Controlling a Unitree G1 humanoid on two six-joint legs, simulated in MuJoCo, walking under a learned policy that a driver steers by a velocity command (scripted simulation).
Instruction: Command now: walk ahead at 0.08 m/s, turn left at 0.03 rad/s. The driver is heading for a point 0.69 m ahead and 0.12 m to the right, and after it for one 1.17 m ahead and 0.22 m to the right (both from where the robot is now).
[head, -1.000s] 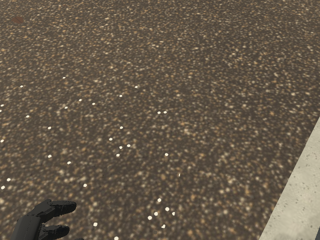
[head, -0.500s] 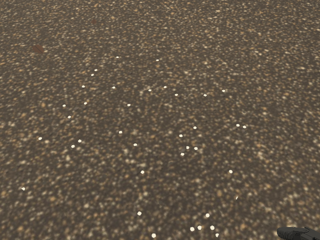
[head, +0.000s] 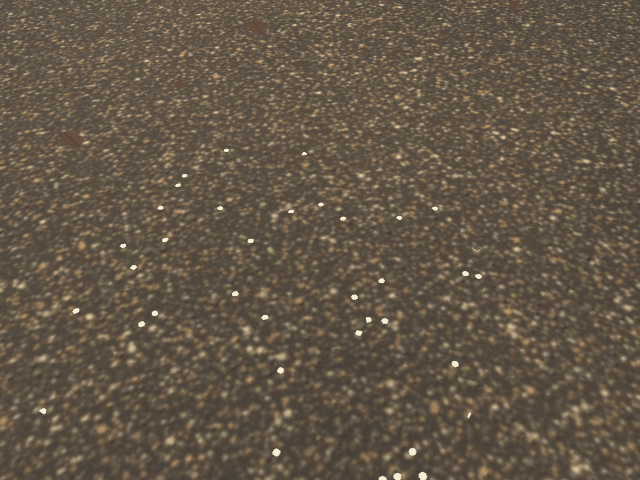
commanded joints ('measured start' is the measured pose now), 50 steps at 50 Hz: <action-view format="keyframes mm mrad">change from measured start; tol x32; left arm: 1 23 199 60 -79 -14 -61 -41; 29 -384 99 36 -178 -100 -84 -80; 35 243 296 112 -20 -41 -61 -47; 50 104 238 88 -59 -51 -72 -14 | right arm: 1 6 -179 -58 -65 14 -58 58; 27 424 -82 33 169 -60 -132 92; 50 -168 -106 -10 -102 -1 -123 7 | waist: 1 4 13 102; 29 -74 11 199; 36 134 -226 -399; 50 45 -73 -8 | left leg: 1 -70 11 -39 -158 -453 65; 6 -73 22 -21 338 -262 48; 11 234 -25 132 -237 -26 41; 14 548 448 -781 -404 -130 461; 19 310 244 -185 -434 -7 214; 28 404 276 -50 -434 377 245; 32 433 236 52 -151 1003 110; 34 113 165 104 303 751 59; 36 -377 -57 -86 920 -292 8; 50 -196 47 -24 89 328 -68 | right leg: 1 -138 -86 107 -249 -483 -113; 8 -43 -255 229 -477 -272 -178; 12 -25 -110 89 -62 -237 -208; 15 -829 59 327 551 -177 -139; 17 -727 29 200 697 -20 -145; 29 -507 9 -75 30 220 -86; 33 40 91 -95 -6 274 -163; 35 671 -298 621 -100 65 -406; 43 -79 -137 349 -409 70 -319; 50 -122 -78 276 -357 129 -251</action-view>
